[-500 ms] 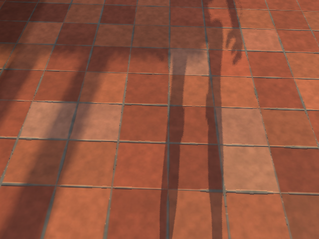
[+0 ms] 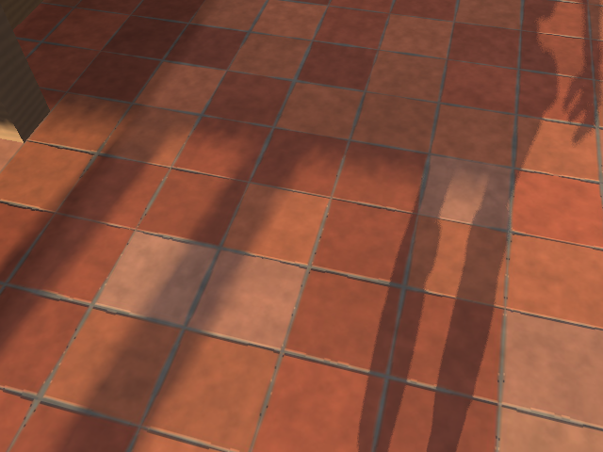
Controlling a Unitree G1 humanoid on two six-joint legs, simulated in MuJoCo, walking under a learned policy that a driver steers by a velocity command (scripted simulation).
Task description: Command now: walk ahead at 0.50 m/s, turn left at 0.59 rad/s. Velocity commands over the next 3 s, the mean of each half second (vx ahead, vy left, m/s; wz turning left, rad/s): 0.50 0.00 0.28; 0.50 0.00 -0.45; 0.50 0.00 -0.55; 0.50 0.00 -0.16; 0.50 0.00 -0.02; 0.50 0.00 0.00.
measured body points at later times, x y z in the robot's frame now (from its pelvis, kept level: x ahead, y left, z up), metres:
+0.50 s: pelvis +0.25 +0.06 +0.00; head +0.28 +0.08 +0.45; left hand +0.18 +0.30 -0.14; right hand +0.46 -0.15 -0.09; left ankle +0.29 +0.14 -0.73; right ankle +0.12 -0.09 -0.65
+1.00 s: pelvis +0.50 +0.03 -0.02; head +0.54 +0.02 +0.43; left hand +0.71 +0.25 -0.12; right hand +0.46 -0.23 -0.16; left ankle +0.32 +0.16 -0.66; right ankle +0.58 -0.03 -0.73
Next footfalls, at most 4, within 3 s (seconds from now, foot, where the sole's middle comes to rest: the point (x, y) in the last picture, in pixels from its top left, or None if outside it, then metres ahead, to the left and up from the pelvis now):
0.40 left None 0.33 0.15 -0.77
0.94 right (322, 383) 0.61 -0.04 -0.77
1.48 left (290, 259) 0.97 0.02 -0.77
2.00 right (398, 220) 1.08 -0.29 -0.77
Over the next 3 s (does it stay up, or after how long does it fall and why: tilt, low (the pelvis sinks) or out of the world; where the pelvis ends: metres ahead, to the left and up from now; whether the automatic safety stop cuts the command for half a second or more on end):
stays up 1.46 -0.40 0.01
